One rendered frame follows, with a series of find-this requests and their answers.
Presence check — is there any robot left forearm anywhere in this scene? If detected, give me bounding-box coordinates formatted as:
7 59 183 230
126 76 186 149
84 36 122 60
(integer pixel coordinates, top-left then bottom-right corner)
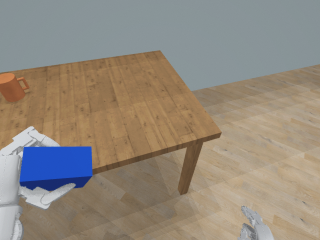
0 204 24 240

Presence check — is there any sponge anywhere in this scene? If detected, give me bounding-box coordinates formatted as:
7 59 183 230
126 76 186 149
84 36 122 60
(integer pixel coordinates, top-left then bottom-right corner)
19 146 93 191

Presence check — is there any table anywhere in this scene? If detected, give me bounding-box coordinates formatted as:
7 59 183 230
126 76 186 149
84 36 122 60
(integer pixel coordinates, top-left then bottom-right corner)
0 50 222 195

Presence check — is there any robot left hand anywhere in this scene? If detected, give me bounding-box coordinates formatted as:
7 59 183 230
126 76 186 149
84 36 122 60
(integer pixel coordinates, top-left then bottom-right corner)
0 126 76 211

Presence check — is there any robot right hand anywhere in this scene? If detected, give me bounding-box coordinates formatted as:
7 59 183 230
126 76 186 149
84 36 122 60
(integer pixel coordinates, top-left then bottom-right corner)
237 205 275 240

